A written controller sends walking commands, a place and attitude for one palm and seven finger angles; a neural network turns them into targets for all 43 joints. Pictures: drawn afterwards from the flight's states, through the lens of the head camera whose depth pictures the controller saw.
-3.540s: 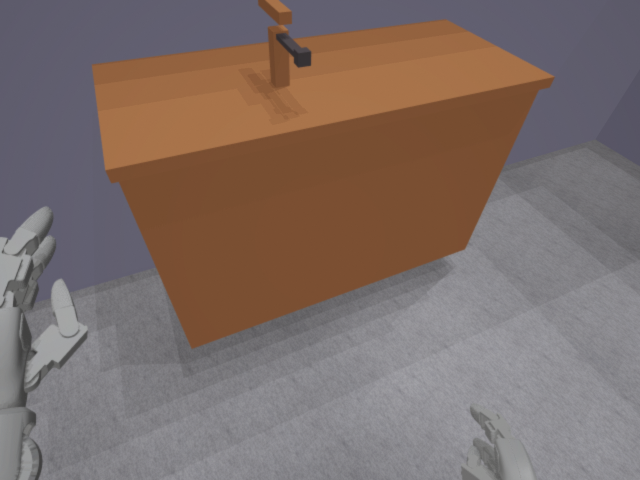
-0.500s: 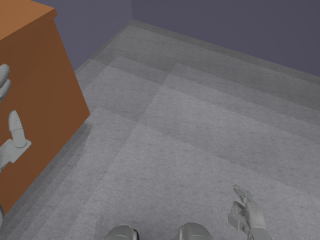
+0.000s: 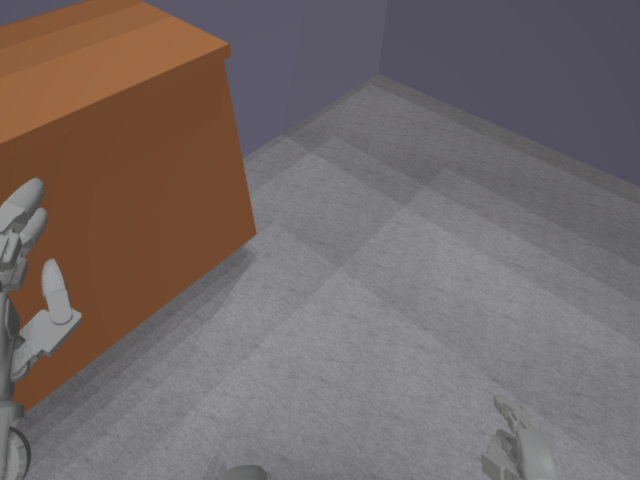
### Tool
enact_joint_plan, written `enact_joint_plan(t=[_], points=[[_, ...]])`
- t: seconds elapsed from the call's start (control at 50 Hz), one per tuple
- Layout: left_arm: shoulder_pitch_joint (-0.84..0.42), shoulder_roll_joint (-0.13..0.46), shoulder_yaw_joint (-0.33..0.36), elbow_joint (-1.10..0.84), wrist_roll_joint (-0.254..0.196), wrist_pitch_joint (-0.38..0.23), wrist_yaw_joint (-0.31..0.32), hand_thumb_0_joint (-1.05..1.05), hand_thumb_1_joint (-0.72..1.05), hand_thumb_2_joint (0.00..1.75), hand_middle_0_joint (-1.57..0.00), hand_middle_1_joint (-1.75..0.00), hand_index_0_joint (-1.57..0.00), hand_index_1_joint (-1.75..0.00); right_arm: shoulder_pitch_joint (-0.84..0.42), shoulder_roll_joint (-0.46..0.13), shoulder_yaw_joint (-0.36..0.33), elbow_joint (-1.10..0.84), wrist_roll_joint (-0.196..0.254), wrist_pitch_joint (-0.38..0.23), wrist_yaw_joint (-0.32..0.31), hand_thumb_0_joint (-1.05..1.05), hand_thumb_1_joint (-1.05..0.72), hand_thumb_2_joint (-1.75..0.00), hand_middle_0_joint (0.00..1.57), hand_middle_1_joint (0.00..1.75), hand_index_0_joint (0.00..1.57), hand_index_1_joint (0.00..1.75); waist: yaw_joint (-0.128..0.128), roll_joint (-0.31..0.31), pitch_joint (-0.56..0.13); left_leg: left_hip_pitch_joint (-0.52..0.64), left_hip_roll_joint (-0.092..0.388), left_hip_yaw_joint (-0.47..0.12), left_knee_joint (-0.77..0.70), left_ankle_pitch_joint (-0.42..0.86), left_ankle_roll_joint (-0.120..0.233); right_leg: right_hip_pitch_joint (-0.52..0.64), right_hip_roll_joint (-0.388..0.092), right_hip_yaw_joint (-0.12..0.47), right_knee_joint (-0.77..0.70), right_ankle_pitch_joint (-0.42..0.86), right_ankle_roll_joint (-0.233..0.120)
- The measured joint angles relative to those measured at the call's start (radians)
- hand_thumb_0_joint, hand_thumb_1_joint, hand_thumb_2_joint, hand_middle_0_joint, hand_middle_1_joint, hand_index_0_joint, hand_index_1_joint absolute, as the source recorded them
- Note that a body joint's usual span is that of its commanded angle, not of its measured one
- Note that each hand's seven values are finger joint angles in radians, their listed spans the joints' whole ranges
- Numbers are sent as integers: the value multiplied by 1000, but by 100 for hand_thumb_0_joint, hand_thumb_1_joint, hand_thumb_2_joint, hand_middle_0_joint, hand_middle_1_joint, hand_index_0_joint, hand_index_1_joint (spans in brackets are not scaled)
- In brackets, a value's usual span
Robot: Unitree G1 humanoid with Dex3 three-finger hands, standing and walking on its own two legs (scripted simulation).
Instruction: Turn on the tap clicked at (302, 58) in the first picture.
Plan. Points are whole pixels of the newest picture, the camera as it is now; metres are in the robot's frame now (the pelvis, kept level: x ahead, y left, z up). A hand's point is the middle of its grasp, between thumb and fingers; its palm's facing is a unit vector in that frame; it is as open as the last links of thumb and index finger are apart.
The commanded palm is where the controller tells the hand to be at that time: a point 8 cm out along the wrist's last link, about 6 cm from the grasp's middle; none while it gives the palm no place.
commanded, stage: turn to face it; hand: left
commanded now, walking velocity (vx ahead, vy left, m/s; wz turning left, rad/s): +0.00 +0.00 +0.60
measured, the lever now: out of the picture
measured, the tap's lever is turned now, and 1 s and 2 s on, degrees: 0 0 0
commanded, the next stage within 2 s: take the last steps up to it in 0.64 s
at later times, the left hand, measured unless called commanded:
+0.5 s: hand out of the picture +0.06 +0.27 +0.18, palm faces +0.63 -0.62 -0.47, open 7.4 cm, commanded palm +0.01 +0.28 +0.18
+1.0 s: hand out of the picture -0.09 +0.29 +0.19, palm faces +0.78 -0.52 -0.35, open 7.4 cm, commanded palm -0.14 +0.29 +0.18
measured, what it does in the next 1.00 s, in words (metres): walks backwards, turning left: left foot, then right foot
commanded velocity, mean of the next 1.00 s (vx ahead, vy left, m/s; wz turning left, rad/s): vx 0.08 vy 0.02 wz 0.35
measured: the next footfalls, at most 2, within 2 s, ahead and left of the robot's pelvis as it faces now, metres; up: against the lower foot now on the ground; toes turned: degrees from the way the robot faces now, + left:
left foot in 0.10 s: +0.02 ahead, +0.13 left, +0.00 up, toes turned +10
right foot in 0.48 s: +0.00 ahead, -0.12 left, +0.00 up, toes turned +12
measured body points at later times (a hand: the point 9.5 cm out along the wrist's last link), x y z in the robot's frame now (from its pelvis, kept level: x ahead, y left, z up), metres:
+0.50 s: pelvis -0.07 -0.03 -0.01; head -0.04 -0.04 +0.44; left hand +0.02 +0.30 +0.20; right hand +0.16 -0.16 -0.11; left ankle -0.02 +0.12 -0.73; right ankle -0.04 -0.13 -0.74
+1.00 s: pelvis -0.16 -0.03 +0.00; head -0.18 -0.01 +0.45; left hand -0.14 +0.31 +0.20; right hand +0.09 -0.17 -0.07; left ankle -0.20 +0.06 -0.74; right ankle -0.09 -0.13 -0.67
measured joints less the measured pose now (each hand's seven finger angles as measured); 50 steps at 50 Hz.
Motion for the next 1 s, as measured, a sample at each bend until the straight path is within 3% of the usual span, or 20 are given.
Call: enact_joint_plan(t=[0.08, 0.12, 0.18, 0.22, 0.32, 0.44, 0.48, 0.54, 0.6, 0.66, 0.76, 0.86, 0.9, 0.94, 1.0], points=[[24, 53, 67, -67, -11, -30, 18, 2, 88, 90, -22, -30, -21, -30, 10, -17, -17, -51, -3, 10, 2, 1, -90, -90, 20, 30, 20, 30, -7, -11, -19, 112, -3, 25, -264, 86, 6, -47, -24, -33, 61, -23, 15], [24, 64, 92, -67, -24, -37, 25, 2, 88, 90, -22, -30, -21, -30, 2, -9, -24, -58, 0, 13, 6, 1, -90, -90, 20, 30, 20, 30, -7, -37, -17, 134, -33, 35, -315, 172, 39, -98, -55, 2, 179, -63, 39], [10, 55, 89, -4, -11, -40, 4, 2, 89, 90, -21, -30, -21, -30, 3, 27, -15, -41, 0, -4, 29, 1, -90, -90, 20, 30, 20, 30, -10, -22, -15, 117, -32, -8, -296, 156, 77, -186, 20, 109, 428, -252, 66], [9, 50, 74, 14, -2, -28, -10, 2, 89, 90, -21, -30, -21, -30, 15, 51, 2, -30, 6, -20, 51, 1, -90, -90, 20, 30, 20, 30, -10, -2, -15, 114, -22, -52, -324, 181, 75, -215, 63, 131, 476, -245, 75], [50, 24, 38, -43, -14, -13, -17, 2, 89, 90, -21, -30, -21, -30, 41, 89, 41, -20, 10, -53, 79, 1, -90, -90, 20, 30, 20, 30, 15, 29, -7, 102, -24, -127, -377, 248, 62, -197, 106, 154, 354, -150, 88], [45, 29, 53, -12, -27, -6, -13, 2, 89, 90, -21, -30, -21, -30, 28, 94, 59, 7, 2, -58, 72, 1, -90, -90, 20, 30, 21, 30, 52, 72, -14, 61, -47, -184, -381, 296, 42, -61, 148, 168, 136, -149, 84], [24, 28, 62, 26, -26, 3, -10, 2, 89, 90, -21, -30, -21, -30, 17, 87, 60, 9, 4, -51, 71, 1, -90, -90, 20, 30, 21, 30, 68, 78, -18, 36, -58, -190, -358, 300, 29, 9, 153, 166, -10, -53, 61], [-22, -11, 26, 94, -19, 26, -6, 2, 89, 90, -21, -30, -21, -30, 0, 58, 48, 35, 6, -32, 65, 1, -90, -90, 20, 30, 21, 30, 63, 103, -12, -38, -65, -175, -135, 102, 24, 10, 148, 135, -12, 19, -22], [-30, -48, -7, 148, -17, 33, -7, 2, 89, 90, -21, -30, -21, -30, 11, 32, 37, 57, 4, -16, 58, 1, -90, -90, 20, 30, 21, 30, 49, 67, -33, -96, -82, -120, 146, 70, 1, 19, 102, 117, -31, 19, -36], [-9, -58, -24, 167, -10, 23, -6, 2, 89, 90, -21, -30, -21, -30, 19, 9, 27, 54, 0, -9, 36, 1, -90, -90, 20, 30, 20, 30, 25, 36, -44, -83, -62, -87, 217, 64, -7, 21, 72, 98, -61, 46, -33], [-2, -26, -21, 105, -3, -3, 6, 2, 88, 90, -21, -30, -21, -30, 24, -24, -1, 29, -11, -16, 9, 1, -90, -90, 20, 30, 20, 30, 15, 1, -36, 35, -22, -53, 1, 26, 12, -14, 45, 65, -68, 79, -30], [8, 9, 26, -7, -3, -37, 28, 2, 88, 90, -22, -30, -21, -30, 31, -43, -19, -5, -15, -18, 16, 1, -90, -90, 20, 30, 20, 30, 16, -15, -39, 188, -22, -17, -319, 58, 38, -82, 25, 40, -11, 87, -8], [4, 21, 48, -21, -11, -48, 36, 2, 88, 90, -21, -30, -21, -30, 28, -25, -20, -11, -10, -18, 16, 1, -90, -90, 20, 30, 20, 30, 22, -42, -30, 211, -45, -2, -366, 154, 60, -119, 4, 67, 79, 19, 11], [-1, 14, 54, 8, -1, -61, 37, 2, 88, 90, -21, -30, -21, -30, 34, 5, -10, -6, -6, -26, 23, 1, -90, -90, 20, 30, 20, 30, 29, -40, -36, 213, -43, 1, -345, 151, 74, -172, 34, 116, 269, -141, 20], [-17, 6, 44, 63, 22, -59, 22, 2, 89, 90, -21, -30, -21, -30, 64, 53, 13, 21, 2, -46, 45, 1, -90, -90, 20, 30, 20, 30, 22, -7, -72, 220, -26, -32, -370, 161, 84, -236, 70, 130, 493, -144, 30]])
